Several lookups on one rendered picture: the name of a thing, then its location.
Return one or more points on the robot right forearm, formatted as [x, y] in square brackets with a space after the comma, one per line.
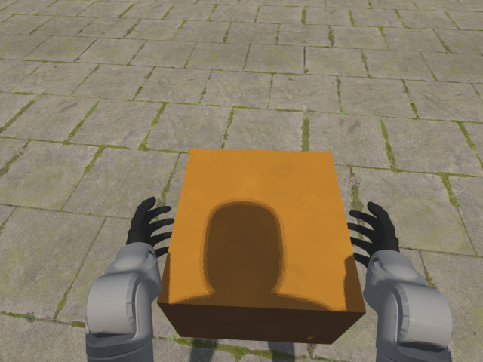
[415, 322]

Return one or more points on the left robot hand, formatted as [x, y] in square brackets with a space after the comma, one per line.
[141, 230]

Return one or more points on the right robot hand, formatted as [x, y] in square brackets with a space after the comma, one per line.
[382, 237]

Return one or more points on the carton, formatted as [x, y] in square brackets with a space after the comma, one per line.
[260, 249]

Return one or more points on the robot left forearm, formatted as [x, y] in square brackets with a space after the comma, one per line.
[118, 308]

